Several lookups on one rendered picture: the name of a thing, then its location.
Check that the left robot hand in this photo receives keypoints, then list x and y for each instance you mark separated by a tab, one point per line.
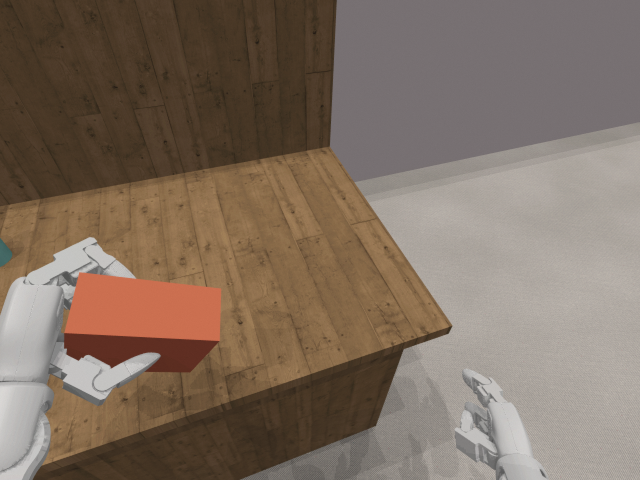
31	320

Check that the robot right forearm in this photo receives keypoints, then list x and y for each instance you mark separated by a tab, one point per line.
519	467

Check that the table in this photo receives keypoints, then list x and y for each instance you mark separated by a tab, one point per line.
191	139

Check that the sponge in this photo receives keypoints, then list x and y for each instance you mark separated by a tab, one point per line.
115	318

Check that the right robot hand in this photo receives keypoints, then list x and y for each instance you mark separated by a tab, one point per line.
502	431

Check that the robot left forearm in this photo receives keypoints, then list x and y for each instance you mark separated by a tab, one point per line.
25	433

